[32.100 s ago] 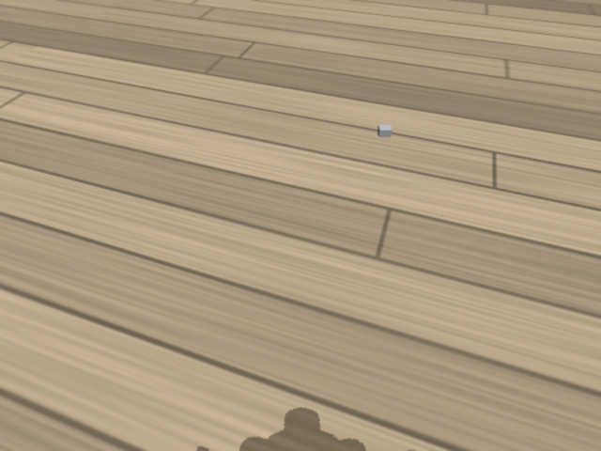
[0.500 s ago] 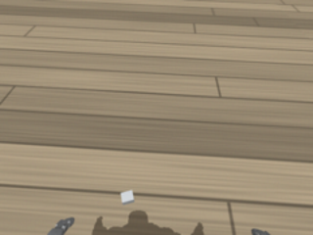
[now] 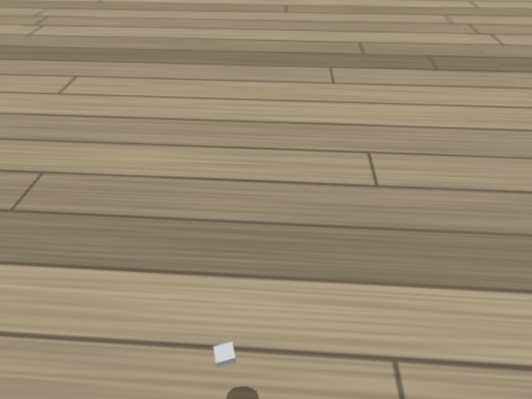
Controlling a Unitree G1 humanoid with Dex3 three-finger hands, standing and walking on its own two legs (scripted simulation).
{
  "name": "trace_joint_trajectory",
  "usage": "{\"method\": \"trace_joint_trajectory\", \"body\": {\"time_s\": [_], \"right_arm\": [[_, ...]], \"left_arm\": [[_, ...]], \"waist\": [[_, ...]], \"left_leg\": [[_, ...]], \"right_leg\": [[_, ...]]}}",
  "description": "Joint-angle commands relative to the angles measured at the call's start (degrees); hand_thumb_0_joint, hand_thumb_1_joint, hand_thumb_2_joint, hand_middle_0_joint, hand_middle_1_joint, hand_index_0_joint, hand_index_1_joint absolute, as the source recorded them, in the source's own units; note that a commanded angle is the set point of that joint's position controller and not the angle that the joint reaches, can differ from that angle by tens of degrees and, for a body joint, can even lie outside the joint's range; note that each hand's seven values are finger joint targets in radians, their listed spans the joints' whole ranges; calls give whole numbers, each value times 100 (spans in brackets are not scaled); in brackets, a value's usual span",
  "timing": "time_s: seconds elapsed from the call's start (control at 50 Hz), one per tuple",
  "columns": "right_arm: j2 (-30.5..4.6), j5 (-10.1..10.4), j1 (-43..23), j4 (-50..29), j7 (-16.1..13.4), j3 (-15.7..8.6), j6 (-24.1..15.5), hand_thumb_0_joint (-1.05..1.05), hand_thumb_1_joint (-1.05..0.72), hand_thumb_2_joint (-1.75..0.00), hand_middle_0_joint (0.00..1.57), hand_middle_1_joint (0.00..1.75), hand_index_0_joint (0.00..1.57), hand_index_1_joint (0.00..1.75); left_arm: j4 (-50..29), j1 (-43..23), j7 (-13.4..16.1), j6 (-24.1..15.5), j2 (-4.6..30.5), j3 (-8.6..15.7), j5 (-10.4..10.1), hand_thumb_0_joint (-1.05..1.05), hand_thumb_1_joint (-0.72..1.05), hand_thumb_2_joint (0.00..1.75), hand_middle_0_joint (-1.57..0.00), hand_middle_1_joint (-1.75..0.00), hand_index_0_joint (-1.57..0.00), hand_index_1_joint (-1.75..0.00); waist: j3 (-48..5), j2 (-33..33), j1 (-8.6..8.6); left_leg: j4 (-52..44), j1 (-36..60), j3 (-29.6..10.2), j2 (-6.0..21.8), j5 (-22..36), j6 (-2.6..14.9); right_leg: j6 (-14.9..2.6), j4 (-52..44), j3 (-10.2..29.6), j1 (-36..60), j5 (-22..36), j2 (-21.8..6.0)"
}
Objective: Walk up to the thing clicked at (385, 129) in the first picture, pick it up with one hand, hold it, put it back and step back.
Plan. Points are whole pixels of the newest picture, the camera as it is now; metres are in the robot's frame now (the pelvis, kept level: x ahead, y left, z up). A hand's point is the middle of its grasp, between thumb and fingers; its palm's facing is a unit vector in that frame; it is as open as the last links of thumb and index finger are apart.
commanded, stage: stand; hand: left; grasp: from above
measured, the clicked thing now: (224, 354) +0.45 +0.19 -0.75
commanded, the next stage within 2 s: step back in 1.76 s
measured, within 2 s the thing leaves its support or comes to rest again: neither
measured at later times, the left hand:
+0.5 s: hand out of the picture +0.04 +0.22 -0.16, palm faces +0.01 -0.94 -0.33, open 7.4 cm
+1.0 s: hand out of the picture +0.09 +0.22 -0.15, palm faces +0.01 -0.94 -0.33, open 7.4 cm
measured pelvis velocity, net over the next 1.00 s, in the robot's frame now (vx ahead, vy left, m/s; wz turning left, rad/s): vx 0.01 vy -0.02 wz -0.01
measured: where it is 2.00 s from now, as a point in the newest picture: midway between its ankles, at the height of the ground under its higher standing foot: outside the picture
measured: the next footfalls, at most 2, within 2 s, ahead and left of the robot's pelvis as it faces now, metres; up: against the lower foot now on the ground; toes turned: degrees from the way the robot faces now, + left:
none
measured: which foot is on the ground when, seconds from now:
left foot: down 0.00-1.00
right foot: down 0.00-1.00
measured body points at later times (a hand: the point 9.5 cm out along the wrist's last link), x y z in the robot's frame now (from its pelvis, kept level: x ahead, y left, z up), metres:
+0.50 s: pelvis -0.01 -0.02 +0.00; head -0.01 -0.02 +0.45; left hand +0.04 +0.27 -0.14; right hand +0.05 -0.30 -0.14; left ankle +0.02 +0.11 -0.74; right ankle +0.02 -0.15 -0.74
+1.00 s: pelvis +0.01 -0.02 +0.00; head +0.01 -0.03 +0.45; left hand +0.09 +0.27 -0.13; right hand +0.08 -0.31 -0.14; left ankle +0.02 +0.11 -0.74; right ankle +0.02 -0.15 -0.74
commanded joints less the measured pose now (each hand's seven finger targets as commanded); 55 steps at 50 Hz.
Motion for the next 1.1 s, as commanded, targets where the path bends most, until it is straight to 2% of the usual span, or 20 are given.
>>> {"method": "trace_joint_trajectory", "body": {"time_s": [0.0, 0.04, 0.08, 0.14, 0.22, 0.26, 0.32, 0.44, 0.48, 0.58, 0.64, 0.68, 0.74, 0.78, 0.8, 0.82, 0.84, 0.9, 0.98, 1.08], "right_arm": [[-1099, 14, -258, -310, -80, -224, -105, 0, -90, -90, 20, 30, 20, 30], [-1114, 15, -203, -273, -68, -209, -114, 0, -90, -90, 20, 30, 20, 30], [-1120, 16, -259, -245, -62, -191, -111, 0, -90, -90, 20, 30, 20, 30], [-1155, 18, -232, -213, -61, -179, -101, 0, -90, -90, 20, 30, 20, 30], [-1195, 21, -250, -181, -41, -167, -77, 0, -90, -90, 20, 30, 20, 30], [-1194, 29, -243, -180, -40, -157, -87, 0, -90, -90, 20, 30, 20, 30], [-1207, 31, -240, -150, -41, -121, -112, 0, -90, -90, 20, 30, 20, 30], [-1276, 48, -248, -108, -40, -103, -124, 0, -90, -90, 20, 30, 20, 30], [-1220, 42, -206, -64, -45, -77, -107, 0, -90, -90, 20, 30, 20, 30], [-1247, 56, -254, -67, -28, -78, -97, 0, -90, -90, 20, 30, 20, 30], [-1311, 58, -244, -66, -27, -84, -116, 0, -90, -90, 20, 30, 20, 30], [-1319, 51, -277, -53, -34, -67, -149, 0, -90, -90, 20, 30, 20, 30], [-1290, 59, -316, -35, -44, -43, -150, 0, -90, -90, 20, 30, 20, 30], [-1304, 60, -322, -11, -45, -34, -148, 0, -90, -90, 20, 30, 20, 30], [-1352, 62, -377, -44, -50, -53, -154, 0, -90, -90, 20, 30, 20, 30], [-1335, 60, -343, -12, -55, -44, -155, 0, -90, -90, 20, 30, 20, 30], [-1366, 55, -367, -20, -53, -52, -165, 0, -90, -90, 20, 30, 20, 30], [-1335, 67, -391, -3, -65, -39, -166, 0, -90, -90, 20, 30, 20, 30], [-1388, 56, -431, 0, -56, -46, -161, 0, -90, -90, 20, 30, 20, 30], [-1393, 67, -481, -11, -47, -50, -162, 0, -90, -90, 20, 30, 20, 30]], "left_arm": [[-232, -208, 86, -142, 1073, 181, -31, 0, 90, 90, -20, -30, -20, -30], [-223, -273, 74, -145, 1089, 172, -39, 0, 90, 90, -20, -30, -20, -30], [-207, -269, 64, -155, 1114, 175, -54, 0, 90, 90, -20, -30, -20, -30], [-168, -321, 50, -154, 1174, 184, -63, 0, 90, 90, -20, -30, -20, -30], [-126, -313, 33, -137, 1231, 180, -46, 0, 90, 90, -20, -30, -20, -30], [-136, -334, 26, -149, 1233, 178, -62, 0, 90, 90, -20, -30, -20, -30], [-117, -381, 17, -167, 1258, 186, -84, 0, 90, 90, -20, -30, -20, -30], [-78, -366, 1, -172, 1206, 153, -97, 0, 90, 90, -20, -30, -20, -30], [-57, -401, -5, -149, 1231, 158, -104, 0, 90, 90, -20, -30, -20, -30], [-87, -447, -9, -166, 1267, 152, -97, 0, 90, 90, -20, -30, -20, -30], [-90, -457, -16, -178, 1289, 150, -106, 0, 90, 90, -20, -30, -20, -30], [-115, -492, -24, -200, 1266, 153, -125, 0, 90, 90, -20, -30, -20, -30], [-76, -514, -16, -193, 1254, 154, -130, 0, 90, 90, -20, -30, -20, -30], [-55, -538, -30, -178, 1256, 154, -134, 0, 90, 90, -20, -30, -20, -30], [-78, -560, -23, -186, 1265, 155, -122, 0, 90, 90, -20, -30, -20, -30], [-71, -604, -23, -182, 1271, 159, -139, 0, 90, 90, -20, -30, -20, -30], [-94, -599, -23, -191, 1265, 157, -132, 0, 90, 90, -20, -30, -20, -30], [-77, -636, -20, -191, 1282, 172, -152, 0, 90, 90, -20, -30, -20, -30], [-74, -658, -36, -187, 1300, 158, -141, 0, 90, 90, -20, -30, -20, -30], [-123, -760, -29, -206, 1344, 165, -150, 0, 90, 90, -20, -30, -20, -30]], "waist": [[35, -62, -54], [61, 10, -100], [67, 73, -51], [66, 3, -75], [201, -33, -72], [-30, 55, -86], [-58, 69, -76], [-92, 5, -82], [62, 4, -94], [-2, -34, -91], [-83, -70, -112], [-305, 127, -103], [-284, 48, -90], [-177, -5, -106], [-307, 77, -102], [-277, 6, -112], [-410, 48, -101], [-460, 0, -96], [-277, -18, -107], [-413, 25, -136]], "left_leg": [[-653, -236, -632, 588, 24, 62], [-699, -239, -619, 600, -38, 50], [-724, -339, -646, 620, -107, 61], [-755, -341, -620, 628, -192, 58], [-797, -502, -650, 619, -626, 49], [-752, -370, -629, 642, -391, 69], [-744, -377, -628, 666, -210, 61], [-680, -199, -600, 700, 55, 74], [-762, -300, -599, 685, -177, 44], [-694, -331, -573, 685, -87, 56], [-688, -190, -564, 716, 177, 44], [-655, -83, -540, 755, 494, 46], [-704, -102, -552, 780, 706, 46], [-764, -87, -529, 754, 460, 11], [-727, 20, -533, 805, 826, 36], [-742, -26, -518, 794, 793, 4], [-676, 89, -499, 810, 1021, 17], [-674, 77, -481, 816, 1170, 23], [-752, 55, -480, 819, 893, -21], [-725, 73, -450, 830, 995, -24]], "right_leg": [[-252, -637, 399, -128, -189, -289], [-255, -671, 417, -163, -258, -286], [-259, -660, 415, -57, -190, -290], [-266, -711, 463, -87, -321, -297], [-265, -772, 474, -249, -802, -262], [-301, -743, 525, -134, -549, -318], [-300, -693, 522, -35, -285, -321], [-304, -743, 524, -97, -185, -327], [-308, -756, 501, -224, -372, -281], [-310, -820, 546, -158, -499, -311], [-324, -825, 557, -155, -288, -320], [-323, -715, 540, 35, 285, -342], [-312, -676, 489, 117, 507, -333], [-304, -714, 477, -24, 298, -300], [-313, -667, 471, 74, 536, -328], [-303, -673, 485, 79, 498, -325], [-319, -639, 487, 152, 788, -351], [-314, -609, 468, 264, 998, -360], [-298, -721, 468, 89, 620, -331], [-332, -693, 501, 220, 897, -376]]}}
